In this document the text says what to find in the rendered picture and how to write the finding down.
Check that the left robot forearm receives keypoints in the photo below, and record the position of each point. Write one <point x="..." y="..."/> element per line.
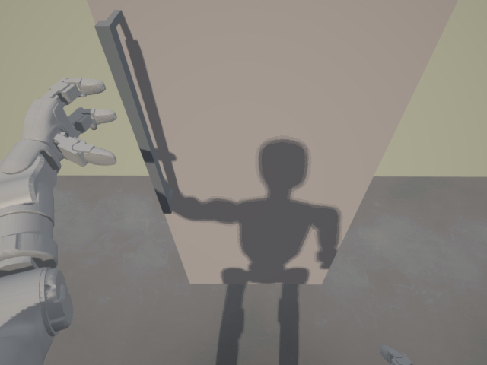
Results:
<point x="28" y="175"/>

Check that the robot left upper arm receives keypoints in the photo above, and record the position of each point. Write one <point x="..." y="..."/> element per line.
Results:
<point x="34" y="306"/>

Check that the robot left hand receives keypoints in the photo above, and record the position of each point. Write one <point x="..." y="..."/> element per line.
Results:
<point x="46" y="120"/>

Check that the fridge door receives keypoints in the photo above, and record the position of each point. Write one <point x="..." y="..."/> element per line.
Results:
<point x="269" y="119"/>

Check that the handle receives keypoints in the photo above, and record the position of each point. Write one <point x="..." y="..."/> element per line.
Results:
<point x="113" y="50"/>

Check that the robot right hand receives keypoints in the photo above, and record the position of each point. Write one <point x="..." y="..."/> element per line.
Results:
<point x="393" y="357"/>

